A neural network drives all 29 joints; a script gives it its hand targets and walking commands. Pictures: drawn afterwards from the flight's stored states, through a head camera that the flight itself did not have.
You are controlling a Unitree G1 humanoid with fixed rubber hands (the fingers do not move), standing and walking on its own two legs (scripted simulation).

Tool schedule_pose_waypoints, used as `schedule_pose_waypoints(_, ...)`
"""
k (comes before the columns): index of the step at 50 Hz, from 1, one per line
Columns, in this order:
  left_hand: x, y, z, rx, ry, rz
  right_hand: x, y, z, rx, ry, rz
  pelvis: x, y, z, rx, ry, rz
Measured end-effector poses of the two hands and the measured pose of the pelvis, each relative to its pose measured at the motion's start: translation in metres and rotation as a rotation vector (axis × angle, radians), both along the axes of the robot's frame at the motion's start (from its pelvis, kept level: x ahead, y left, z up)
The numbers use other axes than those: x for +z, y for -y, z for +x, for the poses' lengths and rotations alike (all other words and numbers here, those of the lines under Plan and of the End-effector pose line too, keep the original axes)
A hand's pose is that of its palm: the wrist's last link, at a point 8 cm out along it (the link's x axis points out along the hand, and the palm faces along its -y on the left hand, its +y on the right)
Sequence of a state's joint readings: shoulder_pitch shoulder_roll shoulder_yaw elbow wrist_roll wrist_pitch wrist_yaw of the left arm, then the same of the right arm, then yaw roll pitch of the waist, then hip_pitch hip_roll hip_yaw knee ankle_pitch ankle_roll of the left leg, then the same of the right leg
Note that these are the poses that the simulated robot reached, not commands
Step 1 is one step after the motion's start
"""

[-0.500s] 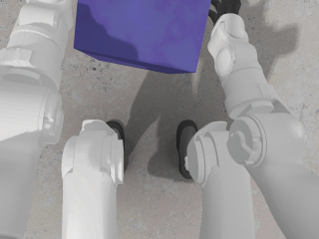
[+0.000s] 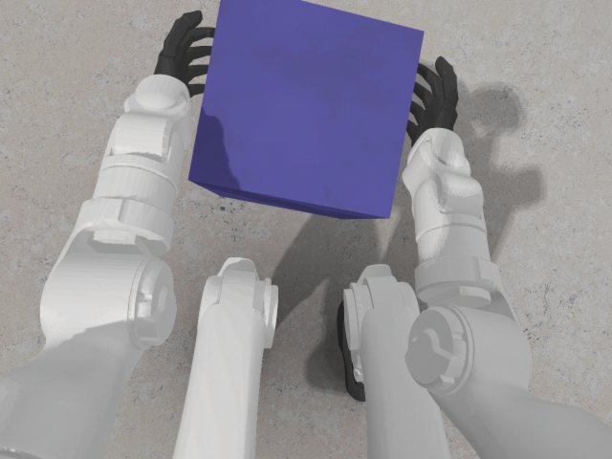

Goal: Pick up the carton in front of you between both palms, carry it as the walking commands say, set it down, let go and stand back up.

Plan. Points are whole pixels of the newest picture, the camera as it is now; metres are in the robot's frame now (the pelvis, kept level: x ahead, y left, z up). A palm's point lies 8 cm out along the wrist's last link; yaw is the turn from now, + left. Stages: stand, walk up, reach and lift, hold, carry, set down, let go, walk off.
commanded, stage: reach and lift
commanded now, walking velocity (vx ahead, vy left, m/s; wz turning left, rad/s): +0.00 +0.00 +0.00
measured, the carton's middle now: (299, 132) +0.50 +0.04 -0.16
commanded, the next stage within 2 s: none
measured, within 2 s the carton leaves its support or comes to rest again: neither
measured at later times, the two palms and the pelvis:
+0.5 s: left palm (132, 46) +0.48 +0.18 +0.06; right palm (533, 95) +0.47 -0.12 +0.08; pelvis +0.03 -0.01 +0.12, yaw +2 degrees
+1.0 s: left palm out of the picture +0.43 +0.17 +0.23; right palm out of the picture +0.44 -0.13 +0.24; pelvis +0.08 -0.01 +0.27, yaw +3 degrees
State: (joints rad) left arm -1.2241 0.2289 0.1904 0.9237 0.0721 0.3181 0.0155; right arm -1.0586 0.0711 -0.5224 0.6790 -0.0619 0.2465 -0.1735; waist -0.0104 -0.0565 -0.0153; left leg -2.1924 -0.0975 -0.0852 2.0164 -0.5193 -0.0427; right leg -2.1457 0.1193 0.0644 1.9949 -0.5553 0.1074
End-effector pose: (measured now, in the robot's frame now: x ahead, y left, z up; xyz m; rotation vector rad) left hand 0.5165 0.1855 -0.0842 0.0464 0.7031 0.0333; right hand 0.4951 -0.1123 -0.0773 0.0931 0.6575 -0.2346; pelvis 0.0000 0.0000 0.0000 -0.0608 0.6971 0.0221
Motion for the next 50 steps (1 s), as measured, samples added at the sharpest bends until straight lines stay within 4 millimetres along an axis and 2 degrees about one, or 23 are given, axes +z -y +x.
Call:
schedule_pose_waypoints(7, 0.052, 0.004, -0.012, 0.018, -0.013, 0.008, 0.052, 0.004, -0.007, 0.018, -0.014, -0.013, 0.039, 0.003, 0.000, 0.008, -0.024, 0.005)
schedule_pose_waypoints(17, 0.102, 0.007, -0.027, 0.049, 0.005, -0.004, 0.107, 0.008, -0.012, 0.040, 0.004, -0.020, 0.084, 0.006, 0.011, 0.005, -0.033, 0.020)
schedule_pose_waypoints(27, 0.161, 0.011, -0.045, 0.079, 0.005, -0.020, 0.167, 0.011, -0.025, 0.051, 0.007, -0.015, 0.133, 0.007, 0.029, 0.015, 0.026, 0.026)
schedule_pose_waypoints(50, 0.310, 0.019, -0.090, 0.134, 0.000, -0.027, 0.316, 0.020, -0.057, 0.094, 0.002, -0.017, 0.266, 0.007, 0.080, 0.030, 0.277, 0.055)
